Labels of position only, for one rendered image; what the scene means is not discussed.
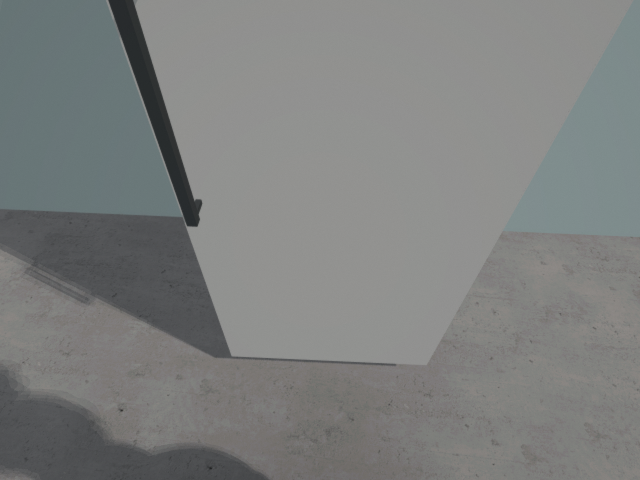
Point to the fridge door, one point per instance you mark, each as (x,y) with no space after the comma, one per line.
(357,160)

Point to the handle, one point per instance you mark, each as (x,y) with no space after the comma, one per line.
(129,26)

